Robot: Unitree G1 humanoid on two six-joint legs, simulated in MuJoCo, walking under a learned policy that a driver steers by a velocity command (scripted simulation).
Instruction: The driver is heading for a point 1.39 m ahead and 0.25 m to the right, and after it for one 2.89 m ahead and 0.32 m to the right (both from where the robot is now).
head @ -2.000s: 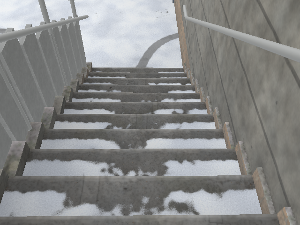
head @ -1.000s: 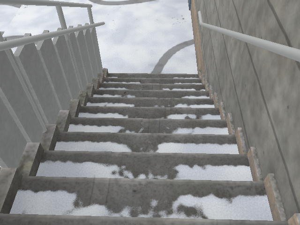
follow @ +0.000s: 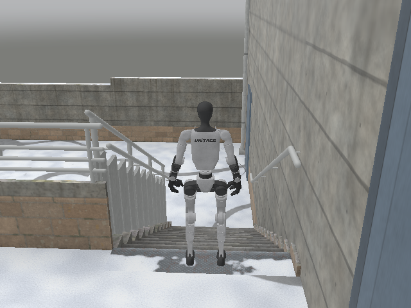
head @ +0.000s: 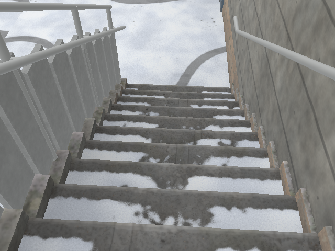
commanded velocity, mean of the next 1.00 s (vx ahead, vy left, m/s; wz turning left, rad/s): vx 0.32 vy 0.00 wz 0.00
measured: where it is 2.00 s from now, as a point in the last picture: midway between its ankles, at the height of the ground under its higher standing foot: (172, 231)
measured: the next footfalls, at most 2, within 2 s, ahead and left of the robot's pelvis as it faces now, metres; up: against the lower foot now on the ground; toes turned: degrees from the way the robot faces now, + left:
left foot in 0.64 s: +0.30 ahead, +0.12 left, -0.17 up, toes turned +3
right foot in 1.16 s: +0.56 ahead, -0.13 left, -0.34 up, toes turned -4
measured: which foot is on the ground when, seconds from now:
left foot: down 0.00-0.20, up 0.22-0.62, down 0.64-1.00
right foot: down 0.00-0.64, up 0.66-1.00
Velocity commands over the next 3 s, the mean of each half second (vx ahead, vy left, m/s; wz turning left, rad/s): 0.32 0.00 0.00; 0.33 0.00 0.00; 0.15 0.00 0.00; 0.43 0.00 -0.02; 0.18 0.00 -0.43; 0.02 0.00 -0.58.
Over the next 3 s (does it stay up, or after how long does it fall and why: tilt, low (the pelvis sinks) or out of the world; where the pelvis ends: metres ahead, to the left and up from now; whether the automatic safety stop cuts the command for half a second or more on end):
stays up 0.89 0.08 -0.51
